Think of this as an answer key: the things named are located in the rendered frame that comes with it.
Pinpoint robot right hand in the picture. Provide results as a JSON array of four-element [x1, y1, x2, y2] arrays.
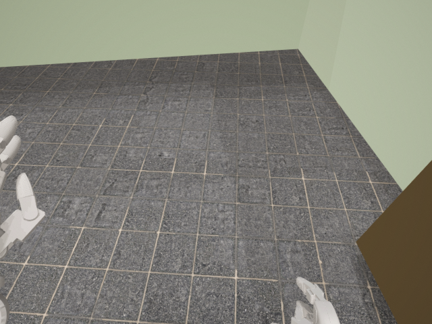
[[291, 277, 340, 324]]

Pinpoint robot left hand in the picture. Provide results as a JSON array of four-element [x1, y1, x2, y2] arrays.
[[0, 115, 45, 260]]

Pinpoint counter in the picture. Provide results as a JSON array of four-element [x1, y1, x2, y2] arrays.
[[356, 160, 432, 324]]

